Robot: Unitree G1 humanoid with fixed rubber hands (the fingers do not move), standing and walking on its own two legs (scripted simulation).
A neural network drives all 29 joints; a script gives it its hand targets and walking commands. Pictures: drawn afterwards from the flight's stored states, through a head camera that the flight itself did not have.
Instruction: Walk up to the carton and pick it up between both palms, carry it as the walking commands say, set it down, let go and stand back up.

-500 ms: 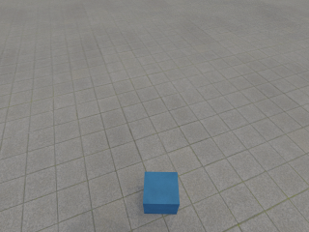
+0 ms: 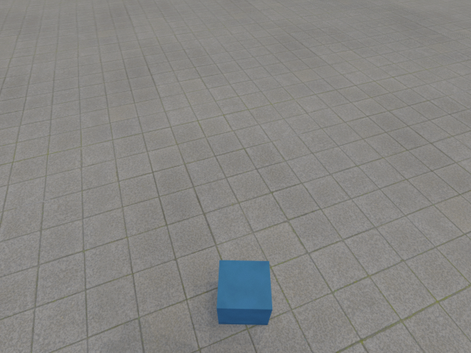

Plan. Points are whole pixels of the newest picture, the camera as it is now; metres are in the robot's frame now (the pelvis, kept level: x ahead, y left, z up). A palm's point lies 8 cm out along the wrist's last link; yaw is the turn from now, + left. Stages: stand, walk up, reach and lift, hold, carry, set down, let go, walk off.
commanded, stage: reach and lift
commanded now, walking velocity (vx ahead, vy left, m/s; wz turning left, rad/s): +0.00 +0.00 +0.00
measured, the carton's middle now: (243, 292) +0.47 -0.02 -0.68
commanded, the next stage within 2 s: none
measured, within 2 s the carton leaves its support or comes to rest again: neither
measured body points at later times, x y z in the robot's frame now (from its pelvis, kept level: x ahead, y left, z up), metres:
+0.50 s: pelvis +0.00 +0.00 -0.04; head +0.12 -0.01 +0.39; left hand +0.15 +0.19 -0.18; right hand +0.15 -0.21 -0.18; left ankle +0.01 +0.14 -0.74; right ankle +0.00 -0.12 -0.74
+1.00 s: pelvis -0.05 +0.00 -0.09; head +0.11 +0.00 +0.33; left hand +0.24 +0.20 -0.20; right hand +0.24 -0.22 -0.20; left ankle +0.01 +0.14 -0.74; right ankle +0.00 -0.12 -0.74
